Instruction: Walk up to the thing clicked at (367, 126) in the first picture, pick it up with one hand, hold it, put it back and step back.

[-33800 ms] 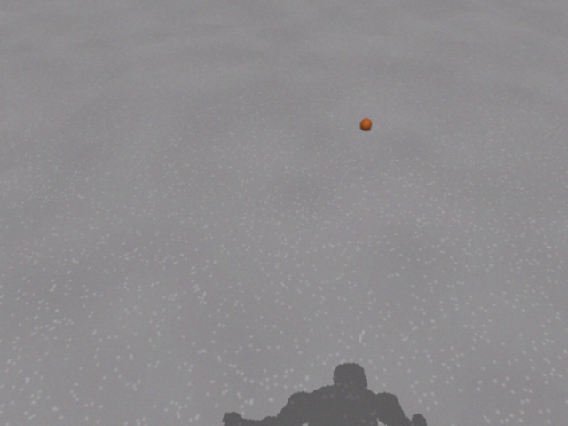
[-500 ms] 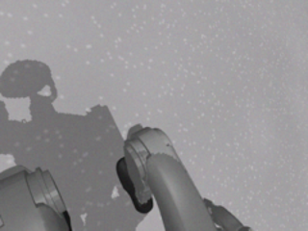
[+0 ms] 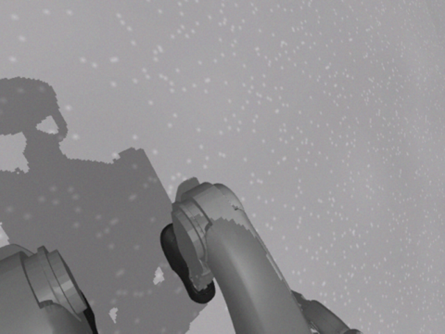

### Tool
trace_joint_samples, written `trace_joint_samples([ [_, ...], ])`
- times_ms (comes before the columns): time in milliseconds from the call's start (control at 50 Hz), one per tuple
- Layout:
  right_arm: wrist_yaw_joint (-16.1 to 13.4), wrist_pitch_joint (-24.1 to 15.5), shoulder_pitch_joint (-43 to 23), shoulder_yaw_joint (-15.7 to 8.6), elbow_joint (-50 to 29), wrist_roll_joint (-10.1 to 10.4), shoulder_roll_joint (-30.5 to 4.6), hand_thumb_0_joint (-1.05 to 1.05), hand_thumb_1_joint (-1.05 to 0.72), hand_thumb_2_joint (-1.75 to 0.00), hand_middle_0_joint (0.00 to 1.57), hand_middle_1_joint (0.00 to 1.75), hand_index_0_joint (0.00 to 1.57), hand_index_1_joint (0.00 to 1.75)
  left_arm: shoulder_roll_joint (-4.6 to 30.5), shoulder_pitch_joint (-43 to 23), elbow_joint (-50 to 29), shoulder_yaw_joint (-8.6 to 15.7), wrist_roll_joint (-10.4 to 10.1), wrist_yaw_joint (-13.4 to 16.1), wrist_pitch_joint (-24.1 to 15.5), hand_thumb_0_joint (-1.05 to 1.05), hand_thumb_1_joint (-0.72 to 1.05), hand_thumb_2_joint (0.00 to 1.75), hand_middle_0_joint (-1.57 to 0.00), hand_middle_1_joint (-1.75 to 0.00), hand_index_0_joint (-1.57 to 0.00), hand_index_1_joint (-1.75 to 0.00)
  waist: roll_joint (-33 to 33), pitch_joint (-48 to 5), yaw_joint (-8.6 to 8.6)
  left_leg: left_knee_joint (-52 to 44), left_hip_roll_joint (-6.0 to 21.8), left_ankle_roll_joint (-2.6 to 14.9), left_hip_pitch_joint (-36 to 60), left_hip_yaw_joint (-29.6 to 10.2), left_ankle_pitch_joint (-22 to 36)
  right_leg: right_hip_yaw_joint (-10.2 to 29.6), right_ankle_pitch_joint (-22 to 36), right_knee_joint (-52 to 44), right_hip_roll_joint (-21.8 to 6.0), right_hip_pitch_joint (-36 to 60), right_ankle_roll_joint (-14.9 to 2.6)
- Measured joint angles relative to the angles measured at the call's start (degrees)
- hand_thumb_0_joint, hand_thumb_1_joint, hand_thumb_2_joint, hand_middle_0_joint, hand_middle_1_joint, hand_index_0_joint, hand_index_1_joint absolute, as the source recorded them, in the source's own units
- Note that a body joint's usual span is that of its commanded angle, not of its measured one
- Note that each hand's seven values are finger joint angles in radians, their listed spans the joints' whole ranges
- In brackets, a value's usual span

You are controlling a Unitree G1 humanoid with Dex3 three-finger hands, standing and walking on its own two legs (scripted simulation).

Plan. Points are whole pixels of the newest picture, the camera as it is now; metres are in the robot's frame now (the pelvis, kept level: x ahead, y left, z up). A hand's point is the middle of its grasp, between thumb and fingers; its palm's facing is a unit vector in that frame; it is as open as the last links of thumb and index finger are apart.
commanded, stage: close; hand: left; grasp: from above
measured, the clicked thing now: out of the picture +0.48 +0.32 -0.28
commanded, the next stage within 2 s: settle in 1.50 s
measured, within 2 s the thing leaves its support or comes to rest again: leaves its support in 1.88 s
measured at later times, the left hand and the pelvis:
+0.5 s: hand out of the picture +0.47 +0.31 -0.26, palm faces -0.44 -0.15 -0.89, open 11.9 cm; pelvis +0.00 +0.00 +0.00, yaw +0 degrees
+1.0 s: hand out of the picture +0.47 +0.31 -0.26, palm faces -0.45 -0.14 -0.88, open 9.4 cm; pelvis +0.00 +0.00 +0.00, yaw +0 degrees
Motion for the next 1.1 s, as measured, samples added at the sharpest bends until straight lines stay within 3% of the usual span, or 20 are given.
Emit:
trace_joint_samples([
  [160, -0.3, -0.14, -0.05, 0.12, -0.49, 0.0, -0.43, 0.0, -0.91, -0.9, 0.2, 0.3, 0.2, 0.3, 0.83, 0.34, 0.38, -0.18, -0.46, -0.88, -0.59, 0.0, -0.38, 0.94, -0.15, -1.07, -0.17, -1.05, -0.01, 0.63, -0.1, -0.04, 0.03, -0.02, 0.21, -0.17, 0.13, -0.15, 0.22, -0.16, 0.04, 0.23, -0.02],
  [400, -0.59, 0.18, -0.6, 0.29, -0.64, -0.22, -0.35, 0.0, -0.91, -0.9, 0.2, 0.3, 0.2, 0.3, 1.28, -0.22, -0.66, -0.44, -0.01, 0.03, -0.8, 0.0, -0.25, 0.8, -0.22, -1.03, -0.26, -0.98, -0.38, 0.52, 0.2, -0.39, 0.17, -0.05, 0.33, -0.48, 0.1, -0.42, 0.41, -0.78, 0.16, 0.39, -0.01],
  [940, -0.7, 0.16, -0.32, 0.94, -1.05, -0.15, -0.57, 0.0, -0.91, -0.9, 0.2, 0.3, 0.2, 0.3, 1.76, 0.33, -0.72, -0.61, -0.83, -0.84, -0.38, 0.0, 0.12, 0.58, -0.48, -0.86, -0.54, -0.8, -0.55, 1.37, -0.02, -0.5, 0.15, 0.04, 0.52, -0.53, 0.41, -0.52, 0.7, -0.99, 0.07, 0.71, -0.05],
  [1100, -0.97, 0.26, -0.37, 1.57, -1.23, -0.23, -0.78, 0.0, -0.91, -0.9, 0.2, 0.3, 0.2, 0.3, 2.57, 0.36, -0.46, -0.45, -0.97, -0.98, -1.3, -0.02, 0.15, 0.52, -0.5, -0.81, -0.63, -0.77, -0.72, 1.81, -0.13, -0.34, 0.31, 0.07, 0.79, -0.69, 0.4, -0.64, 0.9, -1.0, 0.24, 0.93, 0.03],
])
